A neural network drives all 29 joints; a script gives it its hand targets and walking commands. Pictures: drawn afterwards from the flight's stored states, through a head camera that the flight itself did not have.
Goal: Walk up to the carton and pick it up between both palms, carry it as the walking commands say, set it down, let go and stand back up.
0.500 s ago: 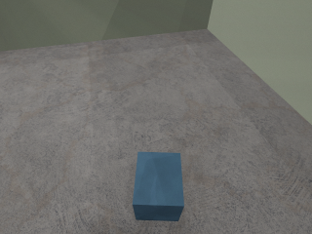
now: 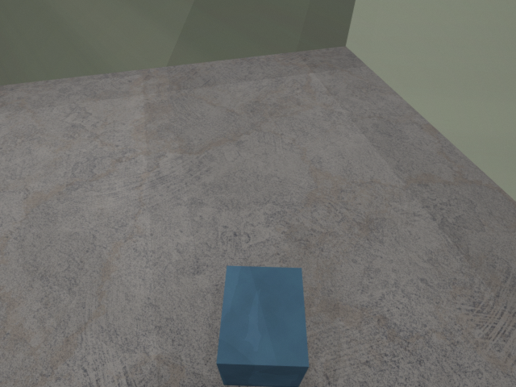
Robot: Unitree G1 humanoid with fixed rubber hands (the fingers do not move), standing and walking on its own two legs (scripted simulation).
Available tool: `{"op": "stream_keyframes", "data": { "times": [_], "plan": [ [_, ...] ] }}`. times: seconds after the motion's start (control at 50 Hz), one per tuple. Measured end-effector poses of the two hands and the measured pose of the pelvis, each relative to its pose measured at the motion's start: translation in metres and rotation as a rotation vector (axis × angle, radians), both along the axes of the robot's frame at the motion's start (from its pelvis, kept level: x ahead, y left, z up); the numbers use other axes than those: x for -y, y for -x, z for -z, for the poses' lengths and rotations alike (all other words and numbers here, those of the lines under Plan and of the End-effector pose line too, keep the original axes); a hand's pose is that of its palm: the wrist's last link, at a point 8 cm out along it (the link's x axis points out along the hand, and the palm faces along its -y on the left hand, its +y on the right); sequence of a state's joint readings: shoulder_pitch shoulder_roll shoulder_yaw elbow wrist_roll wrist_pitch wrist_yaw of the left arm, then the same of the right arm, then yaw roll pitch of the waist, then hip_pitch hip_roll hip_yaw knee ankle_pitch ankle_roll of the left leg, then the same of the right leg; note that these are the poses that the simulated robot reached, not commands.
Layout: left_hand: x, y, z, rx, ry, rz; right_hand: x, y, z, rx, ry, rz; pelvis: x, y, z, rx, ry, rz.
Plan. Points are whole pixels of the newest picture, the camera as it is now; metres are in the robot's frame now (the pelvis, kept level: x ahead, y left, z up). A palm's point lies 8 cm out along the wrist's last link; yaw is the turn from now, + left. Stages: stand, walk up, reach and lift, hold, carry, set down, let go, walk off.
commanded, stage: walk up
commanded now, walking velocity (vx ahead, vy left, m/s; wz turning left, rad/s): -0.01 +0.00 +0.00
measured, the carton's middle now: (262, 326) +0.42 +0.00 -0.61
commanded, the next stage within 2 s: none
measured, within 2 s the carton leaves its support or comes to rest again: neither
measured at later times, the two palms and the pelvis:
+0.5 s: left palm out of the picture -0.01 +0.23 -0.14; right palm out of the picture -0.02 -0.19 -0.13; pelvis -0.01 +0.01 +0.01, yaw +1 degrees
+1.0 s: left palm out of the picture -0.09 +0.22 -0.14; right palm out of the picture -0.08 -0.18 -0.13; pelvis -0.05 +0.02 +0.02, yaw +0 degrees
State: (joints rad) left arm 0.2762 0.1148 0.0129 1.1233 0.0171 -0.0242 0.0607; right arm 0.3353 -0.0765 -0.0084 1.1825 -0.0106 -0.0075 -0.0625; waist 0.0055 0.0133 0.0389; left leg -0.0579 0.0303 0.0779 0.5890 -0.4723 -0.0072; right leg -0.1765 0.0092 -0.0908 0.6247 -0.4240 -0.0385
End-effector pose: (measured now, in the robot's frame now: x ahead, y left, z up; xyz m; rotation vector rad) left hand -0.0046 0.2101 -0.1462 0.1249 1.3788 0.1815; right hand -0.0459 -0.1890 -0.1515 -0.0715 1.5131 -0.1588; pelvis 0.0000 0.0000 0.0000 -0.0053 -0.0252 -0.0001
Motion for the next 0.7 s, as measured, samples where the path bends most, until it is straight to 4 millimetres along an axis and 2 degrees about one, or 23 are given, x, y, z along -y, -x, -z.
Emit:
{"op": "stream_keyframes", "data": {
  "times": [0.1,0.24,0.34,0.46,0.56,0.7],
  "plan": [
    [-0.006,-0.010,-0.003,-0.020,-0.004,0.010,0.005,-0.022,-0.005,0.011,0.019,-0.026,-0.002,-0.003,-0.004,-0.021,0.010,-0.014],
    [-0.011,-0.013,-0.004,-0.033,0.011,0.007,0.020,-0.031,-0.019,0.014,0.080,-0.048,-0.007,-0.002,-0.010,-0.031,0.010,-0.017],
    [-0.015,-0.011,-0.002,-0.028,0.017,-0.004,0.021,-0.030,-0.020,0.011,0.092,-0.059,-0.010,0.000,-0.010,-0.033,0.011,-0.024],
    [-0.018,-0.004,-0.004,-0.024,0.022,-0.009,0.009,-0.028,-0.020,0.032,0.070,-0.064,-0.014,0.005,-0.012,-0.018,0.010,-0.025],
    [-0.018,0.008,-0.006,-0.030,0.023,-0.015,-0.001,-0.024,-0.019,0.051,0.048,-0.063,-0.016,0.012,-0.013,-0.002,0.009,-0.025],
    [-0.016,0.032,-0.008,-0.053,0.031,-0.026,-0.003,-0.010,-0.020,0.059,0.043,-0.064,-0.018,0.024,-0.016,0.015,0.007,-0.018]
  ]
}}
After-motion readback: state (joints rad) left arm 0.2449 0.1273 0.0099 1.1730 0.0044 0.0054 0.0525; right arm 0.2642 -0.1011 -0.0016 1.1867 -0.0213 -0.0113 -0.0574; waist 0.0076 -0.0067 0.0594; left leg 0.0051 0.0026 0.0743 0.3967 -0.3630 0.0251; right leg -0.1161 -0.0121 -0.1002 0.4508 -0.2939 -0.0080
